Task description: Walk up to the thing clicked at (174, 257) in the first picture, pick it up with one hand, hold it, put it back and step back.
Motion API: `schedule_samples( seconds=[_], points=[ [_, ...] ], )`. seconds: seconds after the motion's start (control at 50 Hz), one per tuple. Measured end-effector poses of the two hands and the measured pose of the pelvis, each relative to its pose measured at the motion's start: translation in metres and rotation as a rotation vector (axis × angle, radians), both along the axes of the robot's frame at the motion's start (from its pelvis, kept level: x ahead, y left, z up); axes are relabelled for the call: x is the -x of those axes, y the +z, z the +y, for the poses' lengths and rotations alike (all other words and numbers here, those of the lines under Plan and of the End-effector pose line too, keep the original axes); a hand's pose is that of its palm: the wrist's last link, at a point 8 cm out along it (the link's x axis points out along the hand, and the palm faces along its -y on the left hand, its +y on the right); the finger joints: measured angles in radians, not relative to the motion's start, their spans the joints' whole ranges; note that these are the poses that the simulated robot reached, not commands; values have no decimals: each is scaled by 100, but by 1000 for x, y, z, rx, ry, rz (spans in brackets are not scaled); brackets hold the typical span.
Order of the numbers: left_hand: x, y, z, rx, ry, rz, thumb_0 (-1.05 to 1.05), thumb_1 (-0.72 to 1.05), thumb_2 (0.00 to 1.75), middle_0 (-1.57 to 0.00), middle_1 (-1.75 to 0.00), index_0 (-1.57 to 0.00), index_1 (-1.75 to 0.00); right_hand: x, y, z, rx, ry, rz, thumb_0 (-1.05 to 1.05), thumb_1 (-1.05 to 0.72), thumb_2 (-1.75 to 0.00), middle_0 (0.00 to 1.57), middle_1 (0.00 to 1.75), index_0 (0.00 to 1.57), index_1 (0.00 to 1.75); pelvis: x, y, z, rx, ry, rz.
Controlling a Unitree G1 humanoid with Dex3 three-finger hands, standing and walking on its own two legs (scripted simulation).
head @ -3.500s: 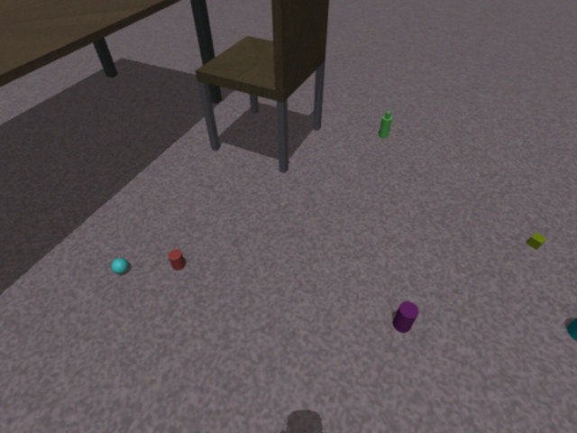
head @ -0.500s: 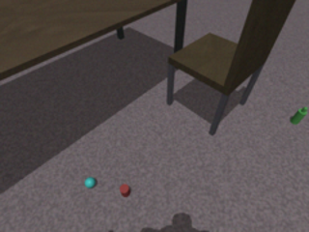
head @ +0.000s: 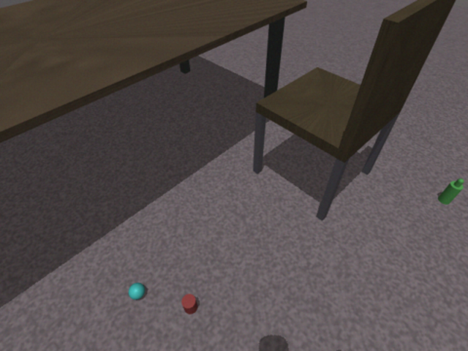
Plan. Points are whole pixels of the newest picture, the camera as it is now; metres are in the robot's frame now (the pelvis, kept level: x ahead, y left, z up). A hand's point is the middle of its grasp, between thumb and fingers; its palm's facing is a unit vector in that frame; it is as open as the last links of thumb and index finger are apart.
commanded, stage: walk up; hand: left
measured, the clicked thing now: (189, 304) +0.44 +0.23 -0.74
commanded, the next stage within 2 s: stand in 0.72 s
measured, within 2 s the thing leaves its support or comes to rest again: neither
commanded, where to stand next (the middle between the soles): +0.06 +0.00 m, yaw -1 degrees
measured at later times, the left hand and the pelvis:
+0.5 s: hand out of the picture +0.10 +0.26 -0.15, palm faces -0.03 -0.94 -0.35, open 7.3 cm; pelvis +0.01 +0.00 +0.01, yaw +0 degrees
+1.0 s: hand out of the picture +0.09 +0.25 -0.15, palm faces -0.02 -0.94 -0.34, open 7.3 cm; pelvis +0.02 +0.00 +0.01, yaw +0 degrees
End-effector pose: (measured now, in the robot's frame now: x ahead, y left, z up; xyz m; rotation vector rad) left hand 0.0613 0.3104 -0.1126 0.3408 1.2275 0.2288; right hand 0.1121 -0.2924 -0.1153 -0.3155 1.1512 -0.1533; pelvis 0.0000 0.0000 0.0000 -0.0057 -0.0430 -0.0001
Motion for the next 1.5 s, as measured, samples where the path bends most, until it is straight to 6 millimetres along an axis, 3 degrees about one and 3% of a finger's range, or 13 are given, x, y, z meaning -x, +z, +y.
schedule_samples(
  seconds=[0.5, 1.08, 1.5],
  points=[
    [-33, 3, -10, 29, -25, -14, 0, 91, 90, -21, -30, -21, -30, 39, 2, -5, 11, -84, 101, 0, -91, -90, 21, 30, 20, 30, -10, 8, 3, -5, -7, 1],
    [-23, 2, -18, 37, 1, 16, 0, 91, 90, -21, -30, -21, -30, 9, 7, -9, 16, -38, 48, 0, -91, -90, 21, 30, 20, 30, -19, 10, -6, -2, 3, 4],
    [-24, 4, -20, 34, 0, 14, 0, 91, 90, -21, -30, -21, -30, 17, 5, -13, 18, -43, 73, 0, -91, -90, 21, 30, 20, 30, -20, 10, -9, -1, 5, 2]
  ],
)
